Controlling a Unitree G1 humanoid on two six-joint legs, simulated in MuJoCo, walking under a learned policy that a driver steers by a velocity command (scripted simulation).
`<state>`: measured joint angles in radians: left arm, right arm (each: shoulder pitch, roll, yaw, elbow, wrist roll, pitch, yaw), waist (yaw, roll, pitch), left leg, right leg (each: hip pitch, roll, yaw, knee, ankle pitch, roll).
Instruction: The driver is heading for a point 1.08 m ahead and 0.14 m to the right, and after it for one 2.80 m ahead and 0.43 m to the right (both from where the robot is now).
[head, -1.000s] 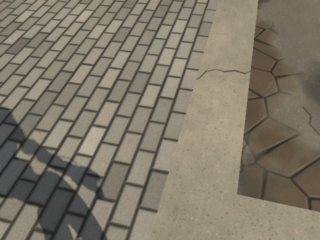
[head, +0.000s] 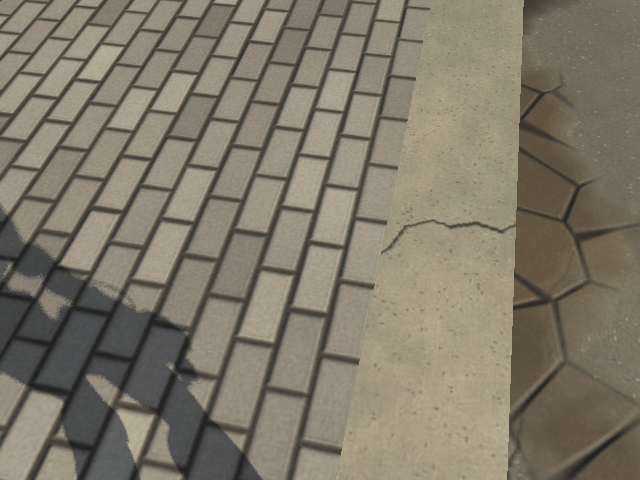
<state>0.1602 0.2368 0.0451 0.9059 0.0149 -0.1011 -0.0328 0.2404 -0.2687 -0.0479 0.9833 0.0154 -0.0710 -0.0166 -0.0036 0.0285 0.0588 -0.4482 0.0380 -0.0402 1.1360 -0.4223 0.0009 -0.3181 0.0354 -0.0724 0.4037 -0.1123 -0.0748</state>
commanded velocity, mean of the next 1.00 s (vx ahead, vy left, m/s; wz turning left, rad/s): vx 0.32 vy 0.00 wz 0.00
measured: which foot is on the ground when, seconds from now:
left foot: up 0.00-0.22, down 0.24-0.48, up 0.50-0.84, down 0.86-1.00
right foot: down 0.00-0.88, up 0.90-1.00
